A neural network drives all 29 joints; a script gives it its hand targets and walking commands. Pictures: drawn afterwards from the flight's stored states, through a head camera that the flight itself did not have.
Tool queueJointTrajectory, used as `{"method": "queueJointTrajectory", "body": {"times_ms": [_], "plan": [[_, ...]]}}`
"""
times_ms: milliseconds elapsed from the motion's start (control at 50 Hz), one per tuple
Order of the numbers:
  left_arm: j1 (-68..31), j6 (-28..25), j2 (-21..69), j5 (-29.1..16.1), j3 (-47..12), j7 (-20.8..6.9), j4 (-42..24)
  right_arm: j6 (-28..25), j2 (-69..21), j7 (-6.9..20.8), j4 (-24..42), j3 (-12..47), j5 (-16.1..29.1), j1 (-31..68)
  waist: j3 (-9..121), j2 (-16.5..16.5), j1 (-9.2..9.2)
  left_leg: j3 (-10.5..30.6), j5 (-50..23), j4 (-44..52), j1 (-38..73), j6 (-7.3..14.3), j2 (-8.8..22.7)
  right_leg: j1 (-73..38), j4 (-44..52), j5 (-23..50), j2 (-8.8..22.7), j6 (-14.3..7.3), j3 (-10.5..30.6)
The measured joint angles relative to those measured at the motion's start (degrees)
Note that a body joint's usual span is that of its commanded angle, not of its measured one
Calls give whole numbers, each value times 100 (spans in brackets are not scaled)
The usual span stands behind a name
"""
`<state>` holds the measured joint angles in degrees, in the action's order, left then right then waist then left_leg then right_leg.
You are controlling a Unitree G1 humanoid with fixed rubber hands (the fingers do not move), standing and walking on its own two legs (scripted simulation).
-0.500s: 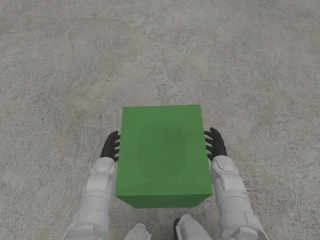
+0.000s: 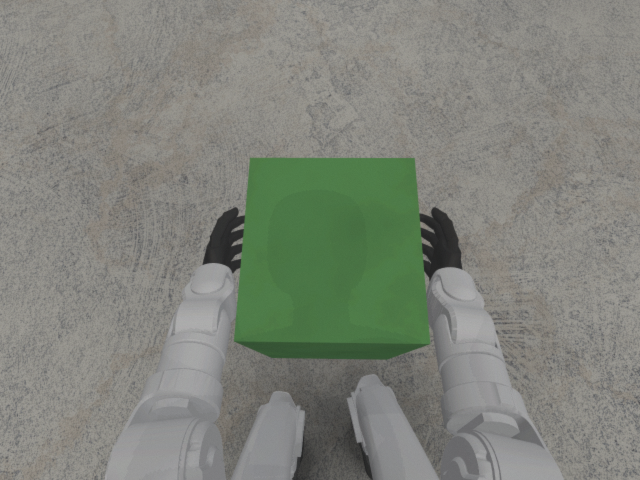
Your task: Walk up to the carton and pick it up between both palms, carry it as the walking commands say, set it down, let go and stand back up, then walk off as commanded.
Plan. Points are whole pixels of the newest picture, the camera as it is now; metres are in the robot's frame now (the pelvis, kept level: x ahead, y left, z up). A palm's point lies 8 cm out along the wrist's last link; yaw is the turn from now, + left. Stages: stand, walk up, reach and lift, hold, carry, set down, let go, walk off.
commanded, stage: set down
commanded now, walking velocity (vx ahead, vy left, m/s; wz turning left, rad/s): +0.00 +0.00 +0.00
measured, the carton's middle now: (330, 276) +0.39 -0.02 -0.14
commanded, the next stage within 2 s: none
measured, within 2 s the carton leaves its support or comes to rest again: neither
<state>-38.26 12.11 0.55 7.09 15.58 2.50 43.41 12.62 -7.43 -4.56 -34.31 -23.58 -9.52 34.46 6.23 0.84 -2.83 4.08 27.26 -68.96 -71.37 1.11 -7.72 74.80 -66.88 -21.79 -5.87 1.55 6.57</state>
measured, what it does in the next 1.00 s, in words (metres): lowers itself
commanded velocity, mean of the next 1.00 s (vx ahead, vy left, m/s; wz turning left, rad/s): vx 0.00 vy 0.00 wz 0.00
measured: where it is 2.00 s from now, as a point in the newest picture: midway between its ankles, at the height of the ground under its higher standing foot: (330, 464)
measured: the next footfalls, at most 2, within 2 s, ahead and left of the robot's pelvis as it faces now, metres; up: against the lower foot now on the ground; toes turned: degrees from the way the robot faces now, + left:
none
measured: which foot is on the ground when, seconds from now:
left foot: down 0.00-1.00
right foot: down 0.00-1.00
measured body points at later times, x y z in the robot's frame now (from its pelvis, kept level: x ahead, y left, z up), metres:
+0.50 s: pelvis -0.02 +0.00 -0.07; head +0.24 -0.01 +0.31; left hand +0.44 +0.13 -0.18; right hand +0.41 -0.17 -0.17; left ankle +0.03 +0.10 -0.62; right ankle +0.08 -0.12 -0.62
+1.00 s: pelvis -0.04 +0.00 -0.14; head +0.26 +0.00 +0.20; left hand +0.47 +0.13 -0.26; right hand +0.44 -0.16 -0.26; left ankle +0.03 +0.10 -0.62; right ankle +0.08 -0.12 -0.62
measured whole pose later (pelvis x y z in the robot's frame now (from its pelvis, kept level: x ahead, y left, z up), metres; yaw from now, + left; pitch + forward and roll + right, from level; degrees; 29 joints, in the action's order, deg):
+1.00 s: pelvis -0.04 +0.00 -0.14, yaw +2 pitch +40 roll +0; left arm -64.4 15.2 -8.3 2.1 13.3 5.1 50.2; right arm 15.1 -2.1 -7.7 -38.8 -27.9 -7.7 59.1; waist -1.3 1.3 -3.2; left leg 3.5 33.0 -99.2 -106.0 -0.6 -11.0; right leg 108.8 -96.0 -27.3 -7.3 3.2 4.7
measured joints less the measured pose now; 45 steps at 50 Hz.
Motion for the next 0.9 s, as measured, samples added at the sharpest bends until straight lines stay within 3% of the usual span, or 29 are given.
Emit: {"method": "queueJointTrajectory", "body": {"times_ms": [420, 700, 900], "plan": [[-962, -91, -363, -286, -188, 179, 255, -124, 203, -113, -226, -160, 169, 957, -208, 86, 0, 49, 341, -1330, -1574, -64, -147, 1529, -1246, -326, -60, 57, -125], [-1959, 83, -631, -402, -135, 196, 669, 111, 419, -289, -366, -273, 285, 1770, -471, -5, -8, -87, 479, -2253, -2587, -110, -207, 2566, -2185, -432, -151, 127, -80], [-2319, 259, -817, -483, -192, 258, 573, 234, 488, -324, -469, -364, 219, 2318, -618, 9, -31, -97, 559, -2803, -3211, -148, -282, 3170, -2713, -515, -158, 162, -130]]}}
